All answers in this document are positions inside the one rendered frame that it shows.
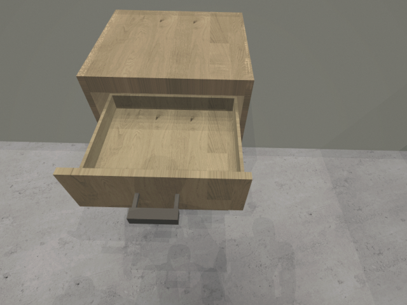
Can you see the drawer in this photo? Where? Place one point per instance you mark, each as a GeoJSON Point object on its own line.
{"type": "Point", "coordinates": [159, 146]}

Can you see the cabinet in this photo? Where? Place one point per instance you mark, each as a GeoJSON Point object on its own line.
{"type": "Point", "coordinates": [170, 53]}

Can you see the handle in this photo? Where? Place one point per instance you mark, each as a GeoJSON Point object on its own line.
{"type": "Point", "coordinates": [153, 215]}

